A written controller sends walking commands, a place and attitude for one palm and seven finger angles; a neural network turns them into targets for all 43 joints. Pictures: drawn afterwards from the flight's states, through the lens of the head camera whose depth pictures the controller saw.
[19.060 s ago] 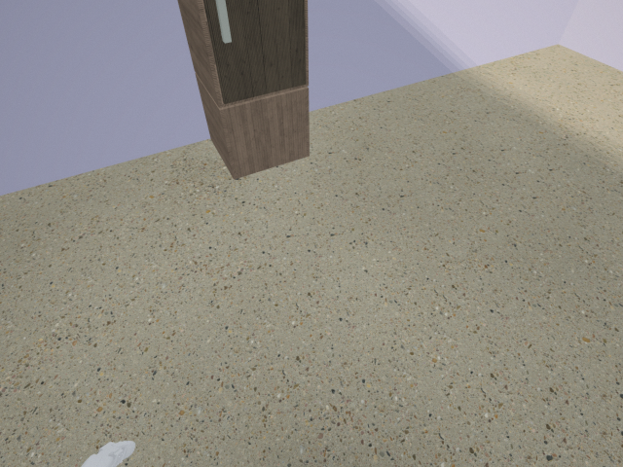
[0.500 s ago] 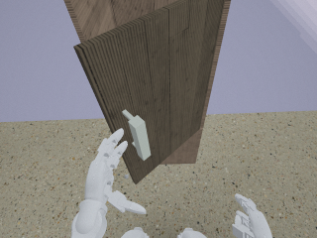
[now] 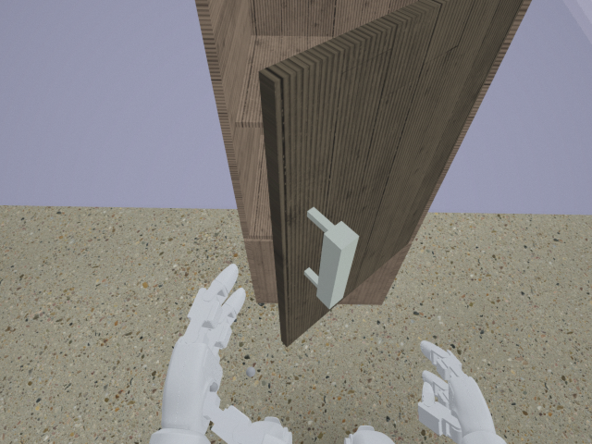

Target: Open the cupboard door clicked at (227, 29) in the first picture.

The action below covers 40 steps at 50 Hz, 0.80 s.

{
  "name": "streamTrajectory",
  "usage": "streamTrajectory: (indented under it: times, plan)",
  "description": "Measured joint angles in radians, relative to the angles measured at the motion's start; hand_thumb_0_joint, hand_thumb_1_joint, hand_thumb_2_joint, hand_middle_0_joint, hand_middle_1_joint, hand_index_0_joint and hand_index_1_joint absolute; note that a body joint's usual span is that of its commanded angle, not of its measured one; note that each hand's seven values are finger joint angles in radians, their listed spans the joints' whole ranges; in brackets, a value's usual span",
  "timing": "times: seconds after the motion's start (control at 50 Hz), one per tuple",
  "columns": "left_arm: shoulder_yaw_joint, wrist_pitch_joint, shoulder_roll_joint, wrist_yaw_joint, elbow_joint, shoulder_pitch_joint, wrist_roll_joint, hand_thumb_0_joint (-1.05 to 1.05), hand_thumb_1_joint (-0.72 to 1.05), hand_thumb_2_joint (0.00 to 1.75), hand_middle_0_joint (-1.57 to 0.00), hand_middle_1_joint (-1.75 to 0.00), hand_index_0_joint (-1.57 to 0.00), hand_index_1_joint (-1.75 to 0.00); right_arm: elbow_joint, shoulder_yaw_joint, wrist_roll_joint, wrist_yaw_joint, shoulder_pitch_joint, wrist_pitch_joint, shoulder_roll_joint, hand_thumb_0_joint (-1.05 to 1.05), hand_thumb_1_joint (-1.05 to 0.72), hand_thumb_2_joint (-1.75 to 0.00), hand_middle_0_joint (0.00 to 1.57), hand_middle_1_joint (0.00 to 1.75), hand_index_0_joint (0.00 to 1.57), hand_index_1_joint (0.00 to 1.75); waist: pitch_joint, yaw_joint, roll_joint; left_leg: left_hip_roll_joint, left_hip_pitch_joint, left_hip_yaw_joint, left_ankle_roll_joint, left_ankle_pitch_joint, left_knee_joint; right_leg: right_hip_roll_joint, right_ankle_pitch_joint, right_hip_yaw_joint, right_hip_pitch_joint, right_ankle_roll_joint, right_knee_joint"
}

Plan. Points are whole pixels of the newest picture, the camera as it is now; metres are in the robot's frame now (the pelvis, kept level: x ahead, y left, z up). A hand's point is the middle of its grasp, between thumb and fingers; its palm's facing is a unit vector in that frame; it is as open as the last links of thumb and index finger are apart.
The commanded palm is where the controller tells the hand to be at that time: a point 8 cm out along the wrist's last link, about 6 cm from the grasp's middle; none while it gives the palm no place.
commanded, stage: draw the hand back to the body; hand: left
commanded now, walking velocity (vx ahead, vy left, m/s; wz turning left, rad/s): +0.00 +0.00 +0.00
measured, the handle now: (323, 259) +0.34 +0.00 +0.07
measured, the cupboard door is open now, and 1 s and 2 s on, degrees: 41 41 41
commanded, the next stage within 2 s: step back with the hand held close in 1.64 s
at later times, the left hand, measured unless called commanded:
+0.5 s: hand (203, 374) +0.18 +0.10 +0.13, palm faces +0.06 -1.00 -0.07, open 16.3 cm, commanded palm +0.15 +0.17 +0.14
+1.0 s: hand (100, 341) +0.18 +0.17 +0.19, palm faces +0.31 -0.86 -0.40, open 12.3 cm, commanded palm +0.14 +0.22 +0.22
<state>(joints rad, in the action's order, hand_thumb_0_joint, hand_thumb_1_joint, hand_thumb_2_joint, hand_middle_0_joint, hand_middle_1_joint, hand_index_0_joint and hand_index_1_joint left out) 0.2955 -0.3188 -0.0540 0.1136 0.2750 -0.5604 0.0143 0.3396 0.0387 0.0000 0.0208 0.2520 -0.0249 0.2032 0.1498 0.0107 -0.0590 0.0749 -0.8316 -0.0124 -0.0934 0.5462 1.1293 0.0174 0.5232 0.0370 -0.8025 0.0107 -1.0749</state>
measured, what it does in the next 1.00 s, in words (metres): rises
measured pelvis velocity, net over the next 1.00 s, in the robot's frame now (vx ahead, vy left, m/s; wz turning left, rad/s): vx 0.00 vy -0.05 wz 0.01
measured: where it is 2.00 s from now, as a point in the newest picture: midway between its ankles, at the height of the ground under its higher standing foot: outside the picture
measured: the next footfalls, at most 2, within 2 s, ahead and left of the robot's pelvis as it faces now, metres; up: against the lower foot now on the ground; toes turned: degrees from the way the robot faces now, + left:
none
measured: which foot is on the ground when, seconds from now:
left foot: down 0.00-1.00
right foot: down 0.00-1.00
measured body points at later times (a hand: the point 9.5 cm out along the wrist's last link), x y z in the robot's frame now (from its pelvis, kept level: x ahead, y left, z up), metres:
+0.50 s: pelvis +0.00 -0.02 +0.02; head +0.01 -0.03 +0.47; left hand +0.17 +0.16 +0.13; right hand +0.17 -0.24 -0.04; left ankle +0.00 +0.05 -0.66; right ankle +0.00 -0.13 -0.66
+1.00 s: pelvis +0.00 -0.05 +0.07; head -0.01 -0.08 +0.52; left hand +0.16 +0.21 +0.22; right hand +0.19 -0.27 -0.01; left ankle +0.00 +0.05 -0.66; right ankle +0.00 -0.13 -0.66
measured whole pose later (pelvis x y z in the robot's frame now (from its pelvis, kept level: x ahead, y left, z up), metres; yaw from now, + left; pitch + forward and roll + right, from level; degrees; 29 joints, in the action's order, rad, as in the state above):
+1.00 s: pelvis +0.00 -0.05 +0.07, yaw +1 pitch +0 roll -1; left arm -0.18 -0.06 -0.34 0.12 0.42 -0.58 -0.07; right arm 0.54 0.04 0.03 -0.12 0.25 -0.08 0.24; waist 0.05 0.04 -0.09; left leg 0.03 -0.29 0.03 -0.03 0.35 0.64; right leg 0.07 0.32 0.05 -0.26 -0.06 -0.58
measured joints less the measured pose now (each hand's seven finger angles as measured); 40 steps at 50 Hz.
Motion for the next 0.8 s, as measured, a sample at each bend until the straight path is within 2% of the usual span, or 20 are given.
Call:
streamTrajectory:
  times: [0.12, 0.22, 0.3, 0.38, 0.58, 0.66, 0.74, 0.8]
  plan:
    - [0.03, 0.02, 0.011, 0.035, 0.042, 0.016, 0.021, -0.02, -0.5, 0.3, -0.15, -0.3, -0.15, -0.3, -0.007, 0.002, -0.002, 0.01, 0.003, 0.01, -0.004, 0.02, -0.9, -0.89, 0.2, 0.3, 0.21, 0.3, 0.003, 0.007, -0.001, 0.004, -0.02, -0.009, -0.004, 0.007, 0.023, -0.005, 0.006, -0.007, -0.02, 0.01, -0.023]
    - [0.009, 0.063, -0.027, 0.038, 0.124, -0.006, 0.032, -0.02, -0.5, 0.3, -0.15, -0.3, -0.15, -0.3, -0.008, 0.002, 0.009, 0.011, 0.026, 0.041, -0.004, 0.02, -0.9, -0.89, 0.2, 0.3, 0.21, 0.3, 0.004, 0.016, -0.012, 0.001, 0.027, -0.015, -0.004, 0.003, -0.002, -0.002, 0.001, -0.015, 0.023, 0.013, -0.002]
    - [-0.039, 0.11, -0.047, 0.02, 0.163, -0.048, -0.003, -0.02, -0.5, 0.3, -0.15, -0.3, -0.15, -0.3, -0.006, 0.011, 0.023, -0.004, 0.049, 0.053, -0.001, 0.02, -0.9, -0.89, 0.2, 0.3, 0.21, 0.3, 0.002, 0.011, -0.021, -0.004, 0.091, -0.012, 0.0, -0.013, -0.051, 0.004, -0.017, -0.016, 0.084, 0.006, 0.046]
    - [-0.095, 0.143, -0.07, -0.007, 0.177, -0.072, -0.044, -0.02, -0.5, 0.3, -0.15, -0.3, -0.15, -0.3, -0.002, 0.021, 0.029, -0.027, 0.064, 0.04, 0.005, 0.02, -0.9, -0.89, 0.2, 0.3, 0.21, 0.3, -0.002, 0.003, -0.01, -0.01, 0.139, -0.001, 0.007, -0.032, -0.092, 0.01, -0.034, -0.008, 0.131, -0.009, 0.086]
    - [-0.272, 0.153, -0.16, -0.103, 0.208, -0.086, -0.163, -0.02, -0.47, 0.31, -0.16, -0.3, -0.15, -0.3, 0.038, 0.006, 0.041, -0.065, 0.058, -0.03, 0.039, 0.02, -0.9, -0.89, 0.2, 0.3, 0.2, 0.3, 0.0, -0.011, -0.011, -0.031, 0.218, 0.038, 0.04, -0.059, -0.148, 0.033, -0.061, 0.027, 0.219, -0.048, 0.153]
    - [-0.315, 0.227, -0.224, -0.056, 0.201, -0.073, -0.107, -0.02, -0.4, 0.34, -0.16, -0.3, -0.16, -0.3, 0.057, -0.004, 0.037, -0.1, 0.054, -0.014, 0.036, 0.02, -0.9, -0.89, 0.2, 0.3, 0.2, 0.3, -0.001, 0.005, -0.016, -0.037, 0.286, 0.038, 0.049, -0.086, -0.214, 0.039, -0.085, 0.023, 0.282, -0.06, 0.211]
    - [-0.358, 0.271, -0.247, -0.02, 0.174, -0.069, -0.09, -0.01, -0.29, 0.39, -0.17, -0.3, -0.16, -0.3, 0.079, -0.004, 0.034, -0.123, 0.044, -0.006, 0.034, 0.02, -0.9, -0.89, 0.2, 0.3, 0.2, 0.3, -0.021, 0.008, -0.025, -0.045, 0.358, 0.043, 0.06, -0.12, -0.291, 0.047, -0.12, 0.023, 0.354, -0.066, 0.29]
    - [-0.383, 0.282, -0.258, -0.005, 0.163, -0.06, -0.085, -0.01, -0.19, 0.43, -0.17, -0.3, -0.17, -0.3, 0.106, 0.0, 0.031, -0.134, 0.035, -0.014, 0.035, 0.02, -0.9, -0.89, 0.2, 0.3, 0.2, 0.3, -0.043, 0.012, -0.026, -0.049, 0.405, 0.048, 0.065, -0.145, -0.342, 0.051, -0.146, 0.025, 0.403, -0.071, 0.345]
